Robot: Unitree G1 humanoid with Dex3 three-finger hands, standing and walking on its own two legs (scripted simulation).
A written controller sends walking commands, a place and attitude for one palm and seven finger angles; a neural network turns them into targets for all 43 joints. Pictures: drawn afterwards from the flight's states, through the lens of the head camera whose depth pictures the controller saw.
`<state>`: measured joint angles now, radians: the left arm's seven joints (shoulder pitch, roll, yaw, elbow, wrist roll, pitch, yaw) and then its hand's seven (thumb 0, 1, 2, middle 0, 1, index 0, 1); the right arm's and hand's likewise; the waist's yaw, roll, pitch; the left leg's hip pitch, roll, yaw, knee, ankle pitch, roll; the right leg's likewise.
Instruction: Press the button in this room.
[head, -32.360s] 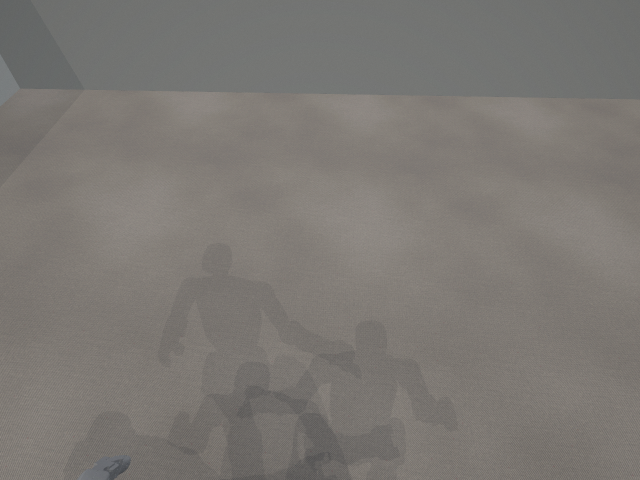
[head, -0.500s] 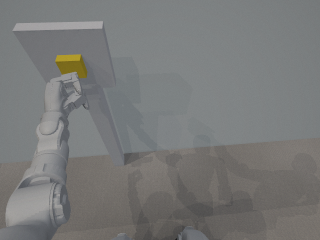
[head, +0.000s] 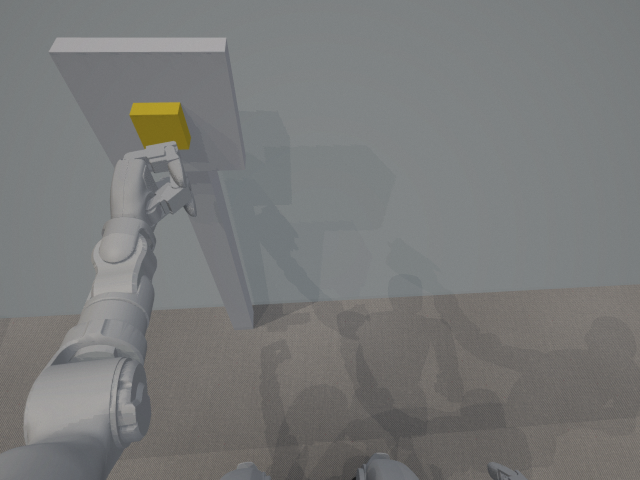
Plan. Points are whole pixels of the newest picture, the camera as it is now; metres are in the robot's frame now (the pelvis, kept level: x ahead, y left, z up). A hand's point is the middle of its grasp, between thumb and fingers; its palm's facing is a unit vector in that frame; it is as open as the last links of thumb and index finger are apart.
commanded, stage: aim a knuckle at the button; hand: left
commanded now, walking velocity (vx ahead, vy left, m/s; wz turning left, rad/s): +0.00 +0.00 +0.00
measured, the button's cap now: (162, 125) +0.54 +0.20 +0.12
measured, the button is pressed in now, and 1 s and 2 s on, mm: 0 0 13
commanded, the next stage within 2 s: press the button with the knuckle in 0.76 s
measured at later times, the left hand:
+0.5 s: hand (182, 193) +0.45 +0.17 +0.08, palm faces +0.05 -1.00 -0.01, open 3.1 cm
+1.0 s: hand (179, 192) +0.45 +0.17 +0.08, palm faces +0.05 -1.00 -0.02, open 3.1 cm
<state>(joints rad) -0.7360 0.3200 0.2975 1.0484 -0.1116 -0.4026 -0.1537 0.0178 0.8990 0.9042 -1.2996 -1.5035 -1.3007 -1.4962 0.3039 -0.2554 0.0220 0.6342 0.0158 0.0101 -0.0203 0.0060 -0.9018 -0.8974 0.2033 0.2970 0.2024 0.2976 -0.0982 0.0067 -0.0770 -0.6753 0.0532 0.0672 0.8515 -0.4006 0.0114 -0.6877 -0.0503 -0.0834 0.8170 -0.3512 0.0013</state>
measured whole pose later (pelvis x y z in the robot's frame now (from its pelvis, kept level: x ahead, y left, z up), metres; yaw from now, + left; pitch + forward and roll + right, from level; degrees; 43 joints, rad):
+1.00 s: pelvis +0.00 -0.01 +0.00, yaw +0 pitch +12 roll -1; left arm -0.71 0.34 0.31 1.02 -0.12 -0.40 -0.16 0.02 0.90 0.90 -1.30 -1.50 -1.30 -1.50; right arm 0.31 -0.26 0.02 0.64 0.02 0.02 -0.03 0.01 -0.90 -0.90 0.20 0.30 0.20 0.30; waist -0.10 0.01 -0.07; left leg -0.67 0.06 0.06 0.85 -0.40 0.00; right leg -0.68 -0.04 -0.09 0.82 -0.36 -0.01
